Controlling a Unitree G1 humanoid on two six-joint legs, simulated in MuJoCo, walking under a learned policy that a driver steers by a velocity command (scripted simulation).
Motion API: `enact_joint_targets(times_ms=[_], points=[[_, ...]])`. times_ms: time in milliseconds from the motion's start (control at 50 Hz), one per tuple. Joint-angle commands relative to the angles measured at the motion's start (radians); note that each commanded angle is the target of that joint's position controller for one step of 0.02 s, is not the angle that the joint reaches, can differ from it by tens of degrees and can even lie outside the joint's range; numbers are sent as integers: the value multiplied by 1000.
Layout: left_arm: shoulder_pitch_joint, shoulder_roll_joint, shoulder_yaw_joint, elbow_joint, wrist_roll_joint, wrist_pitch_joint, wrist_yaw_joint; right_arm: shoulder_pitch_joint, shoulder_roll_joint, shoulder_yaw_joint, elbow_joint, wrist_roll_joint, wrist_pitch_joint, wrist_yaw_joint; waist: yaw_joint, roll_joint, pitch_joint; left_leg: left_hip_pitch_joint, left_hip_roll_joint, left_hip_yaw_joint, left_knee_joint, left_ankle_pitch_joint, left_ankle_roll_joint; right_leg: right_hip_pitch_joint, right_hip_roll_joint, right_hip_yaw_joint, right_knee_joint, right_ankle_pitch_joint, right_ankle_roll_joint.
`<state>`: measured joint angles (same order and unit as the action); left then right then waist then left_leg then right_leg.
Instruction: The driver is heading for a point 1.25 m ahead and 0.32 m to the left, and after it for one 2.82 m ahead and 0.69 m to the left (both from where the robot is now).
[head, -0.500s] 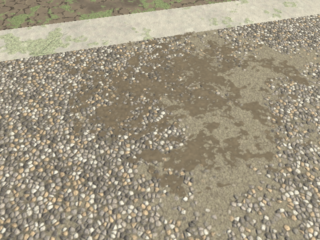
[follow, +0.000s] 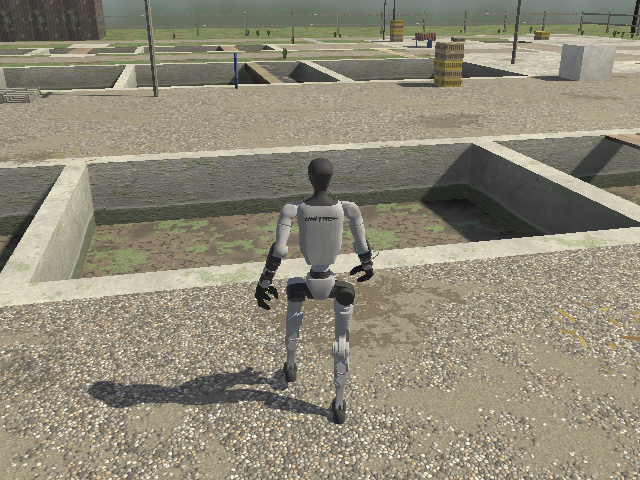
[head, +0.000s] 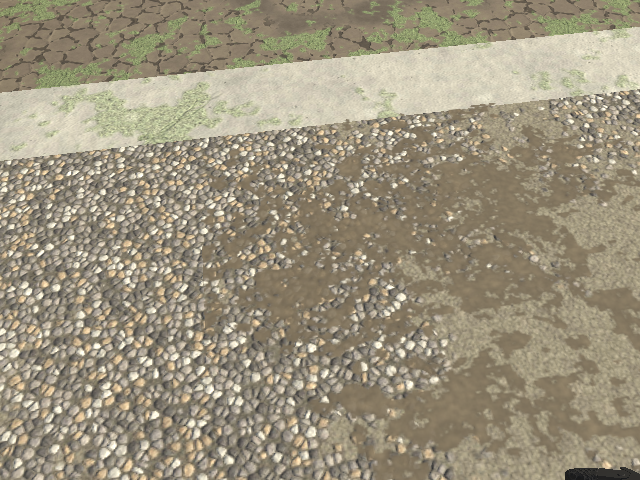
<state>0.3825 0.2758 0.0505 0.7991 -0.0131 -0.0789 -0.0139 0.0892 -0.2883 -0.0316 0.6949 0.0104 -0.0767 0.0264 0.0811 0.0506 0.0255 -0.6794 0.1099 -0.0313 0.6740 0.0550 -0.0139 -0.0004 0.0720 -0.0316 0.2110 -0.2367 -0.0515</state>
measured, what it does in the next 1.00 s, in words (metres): walks ahead: left foot, then right foot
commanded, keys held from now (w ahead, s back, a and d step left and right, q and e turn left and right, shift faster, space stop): w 0.90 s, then w+q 0.10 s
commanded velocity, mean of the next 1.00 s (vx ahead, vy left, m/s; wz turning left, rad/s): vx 0.50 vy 0.00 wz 0.01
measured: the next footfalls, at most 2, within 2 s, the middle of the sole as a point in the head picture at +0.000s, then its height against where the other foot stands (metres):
left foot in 0.14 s outside the picture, level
right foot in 0.70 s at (412, 437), level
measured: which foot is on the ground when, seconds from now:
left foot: up 0.00-0.12, down 0.14-0.72, up 0.74-1.00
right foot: down 0.00-0.16, up 0.18-0.68, down 0.70-1.00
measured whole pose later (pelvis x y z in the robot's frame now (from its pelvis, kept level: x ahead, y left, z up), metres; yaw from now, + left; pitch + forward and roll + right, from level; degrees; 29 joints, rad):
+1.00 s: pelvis +0.56 -0.01 +0.00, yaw +1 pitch +1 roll -1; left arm 0.33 0.27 0.05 0.85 0.01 -0.09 -0.02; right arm 0.17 -0.30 -0.05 0.77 0.01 -0.06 0.00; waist 0.05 0.05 0.02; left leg -0.68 0.13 -0.05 0.86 -0.07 -0.01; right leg -0.08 0.07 -0.06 0.24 -0.17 -0.07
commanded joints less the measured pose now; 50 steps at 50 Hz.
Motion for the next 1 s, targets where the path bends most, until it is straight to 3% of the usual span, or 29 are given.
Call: enact_joint_targets(times_ms=[20,100,120,140,160,180,200,220,240,260,280,300,340,380,480,580,640,660,680,700,720,740,760,780,800,820,880,940,1000], points=[[9,182,45,-34,-10,-6,9,-117,-56,-8,-97,7,-20,17,-5,-95,67,45,-26,9,-101,55,21,-55,-290,128,-67,249,-148],[18,204,52,-8,-10,18,17,-92,-92,-23,-107,3,-23,29,-47,-120,25,122,-69,32,-157,-96,74,77,-324,130,56,480,-111],[3,212,53,-7,-8,25,19,-13,-115,-37,-89,1,-22,24,-95,-132,-31,241,-103,65,-171,-118,96,80,-302,109,161,653,-94],[0,194,44,-9,-1,31,23,139,-157,-60,-46,0,-19,14,-170,-119,-132,460,-118,82,-173,-99,127,22,-252,70,349,733,-66],[17,141,21,-34,25,30,28,319,-229,-78,-16,-9,-13,1,-225,-9,-293,781,65,-121,-123,-49,189,-191,-192,33,670,445,-30],[167,16,-14,-41,12,11,15,344,-286,-87,1,-12,-12,11,-137,266,-425,1085,272,-625,-255,-335,347,-576,-1,73,1003,-295,31],[85,126,8,-28,-9,-8,9,341,-181,-62,-8,0,-12,10,-190,155,-387,1058,256,-698,-353,-469,311,-686,-41,190,1097,-341,22],[-22,170,22,-63,-32,-18,5,274,-154,-51,-12,-1,-12,6,-183,94,-231,932,230,-547,-372,-436,273,-747,-89,159,1101,-258,14],[-79,158,17,-77,-26,-22,10,209,-145,-47,-18,-5,-12,5,-152,2,-144,788,196,-440,-390,-316,255,-723,-139,124,1055,-166,15],[-104,149,20,-81,-8,-21,12,167,-125,-43,-20,-14,-13,6,-124,-17,-86,673,163,-362,-414,-200,254,-691,-169,116,1000,-110,21],[-81,138,21,-76,-3,-13,12,147,-107,-37,-21,-25,-19,7,-91,10,-82,604,137,-311,-440,-137,250,-627,-195,125,970,-69,25],[-58,120,19,-67,-4,-3,12,138,-98,-36,-18,-23,-24,8,-75,23,-83,568,121,-276,-468,-112,256,-591,-201,122,946,-51,33],[-53,94,14,-62,2,16,16,144,-106,-39,1,-13,-36,7,-61,20,-60,516,112,-211,-511,-64,271,-586,-209,108,894,-27,51],[-124,86,10,-86,11,21,20,163,-127,-45,21,-11,-37,-1,-72,4,-18,507,108,-165,-543,-35,276,-643,-218,103,802,53,72],[-290,56,-3,-122,9,2,5,223,-154,-49,59,-2,-21,-17,-130,-2,23,541,60,-52,-557,-32,226,-631,-187,67,486,314,78],[-423,64,-5,-169,-3,-11,-22,305,-176,-56,113,7,3,-22,-173,3,54,671,118,-63,-507,-31,218,-642,-153,54,339,296,52],[-401,90,3,-173,-2,-18,-35,297,-191,-64,128,12,20,-31,-137,23,32,754,153,-76,-430,94,193,-590,-132,46,294,185,11],[-345,108,13,-159,0,-19,-34,279,-199,-66,126,12,24,-33,-100,34,-3,758,141,-62,-363,234,180,-500,-106,22,278,159,-8],[-219,140,33,-120,3,-19,-28,262,-190,-61,124,10,31,-35,-32,23,-82,730,97,-23,-214,367,156,-320,-74,-9,249,176,-35],[-48,197,56,-77,9,-17,-18,266,-149,-43,109,-3,31,-39,36,-17,-218,588,47,16,21,267,121,-35,-151,67,292,205,-83],[56,306,82,-61,23,-10,-11,375,-47,-9,77,-11,12,-31,10,-243,-367,173,-112,66,415,-159,42,366,-408,507,267,71,-240],[77,232,62,-55,7,-7,-14,355,-69,-10,91,-2,-11,-26,30,-295,-415,8,-163,-67,568,-633,36,413,-462,765,119,-54,-281],[8,181,43,-61,2,-7,-13,272,-153,-33,69,26,-25,-18,27,-219,-259,-84,-99,-91,630,-589,50,299,-432,639,94,-114,-231],[-61,156,35,-72,4,-5,-11,207,-154,-33,52,31,-31,-17,2,-158,-159,-82,-46,-56,596,-496,57,158,-393,509,75,-67,-200],[-116,129,26,-75,9,-5,-14,171,-144,-34,46,15,-29,-19,-26,-112,-84,-55,-12,-38,533,-425,50,27,-352,420,40,14,-187],[-150,104,18,-79,17,-11,-16,182,-136,-40,51,5,-20,-21,-59,-128,-57,5,18,-45,481,-370,45,-61,-318,356,8,82,-174],[-163,114,22,-60,14,-28,-17,221,-87,-32,65,0,9,-25,-99,-137,-42,77,33,-30,415,-301,13,-168,-288,252,-60,210,-192],[-136,140,30,-29,19,-31,-3,139,-74,-27,41,-2,16,-28,-83,-113,-6,8,40,-30,269,-160,-11,-152,-281,160,-92,279,-187],[-114,153,31,-8,20,-28,6,57,-53,-20,24,5,9,-16,-48,-109,13,32,15,-14,87,6,0,-135,-256,60,-106,283,-147]])
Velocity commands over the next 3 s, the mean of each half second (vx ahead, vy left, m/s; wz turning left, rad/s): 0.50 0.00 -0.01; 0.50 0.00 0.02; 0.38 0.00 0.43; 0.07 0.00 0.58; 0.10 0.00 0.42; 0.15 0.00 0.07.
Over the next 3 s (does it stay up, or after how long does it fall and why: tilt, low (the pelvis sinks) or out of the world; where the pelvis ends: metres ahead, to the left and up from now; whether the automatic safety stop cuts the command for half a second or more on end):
stays up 1.00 0.15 -0.01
